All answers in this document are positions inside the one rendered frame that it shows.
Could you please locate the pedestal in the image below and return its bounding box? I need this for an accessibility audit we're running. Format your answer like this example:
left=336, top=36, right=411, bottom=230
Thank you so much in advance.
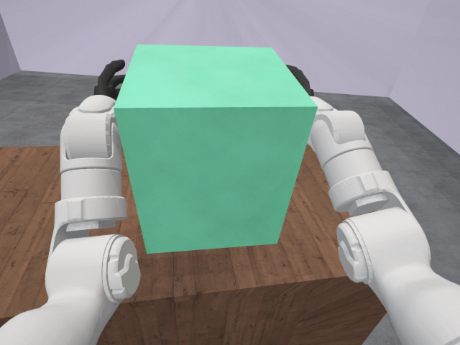
left=0, top=144, right=387, bottom=345

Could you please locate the left robot hand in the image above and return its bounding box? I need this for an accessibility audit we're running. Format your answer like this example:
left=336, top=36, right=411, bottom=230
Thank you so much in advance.
left=94, top=60, right=126, bottom=100

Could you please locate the robot right upper arm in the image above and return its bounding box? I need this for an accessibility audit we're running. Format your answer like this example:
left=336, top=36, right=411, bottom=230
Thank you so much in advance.
left=336, top=207, right=460, bottom=345

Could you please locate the carton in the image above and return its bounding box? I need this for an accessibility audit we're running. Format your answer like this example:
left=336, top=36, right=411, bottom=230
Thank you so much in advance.
left=114, top=45, right=318, bottom=254

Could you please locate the robot left upper arm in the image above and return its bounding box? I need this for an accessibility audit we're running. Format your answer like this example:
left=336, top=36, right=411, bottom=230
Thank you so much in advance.
left=0, top=234, right=141, bottom=345

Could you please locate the robot right forearm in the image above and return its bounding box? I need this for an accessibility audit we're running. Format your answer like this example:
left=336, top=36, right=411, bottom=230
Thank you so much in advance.
left=307, top=96, right=431, bottom=263

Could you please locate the robot left forearm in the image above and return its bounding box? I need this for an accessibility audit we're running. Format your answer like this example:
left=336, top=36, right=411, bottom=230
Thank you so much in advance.
left=45, top=95, right=127, bottom=295

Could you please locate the right robot hand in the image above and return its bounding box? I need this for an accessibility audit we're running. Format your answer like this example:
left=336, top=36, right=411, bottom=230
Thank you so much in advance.
left=286, top=65, right=314, bottom=96

